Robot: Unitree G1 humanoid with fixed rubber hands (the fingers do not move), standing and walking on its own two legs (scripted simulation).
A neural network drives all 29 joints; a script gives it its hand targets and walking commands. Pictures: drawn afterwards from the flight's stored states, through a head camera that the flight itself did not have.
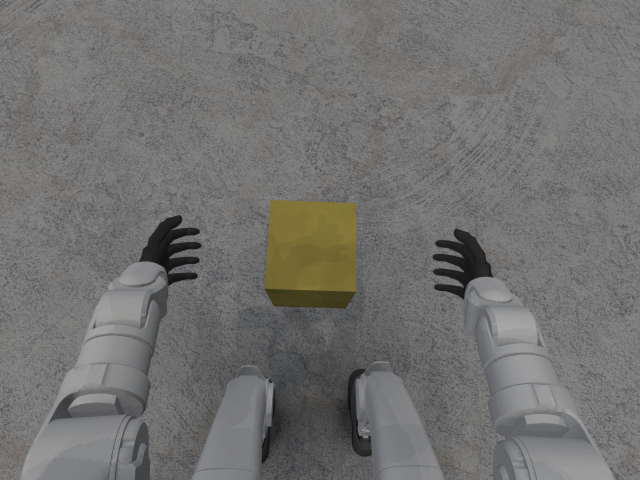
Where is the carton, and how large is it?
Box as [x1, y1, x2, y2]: [264, 200, 355, 307]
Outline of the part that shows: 271,200 264,288 272,303 274,305 282,306 345,307 355,292 355,203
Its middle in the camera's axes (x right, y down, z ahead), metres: -0.03 +0.04 +1.00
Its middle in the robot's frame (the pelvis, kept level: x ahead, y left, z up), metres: +0.51 +0.01 -0.56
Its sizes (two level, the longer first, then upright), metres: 0.210 0.200 0.250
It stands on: the floor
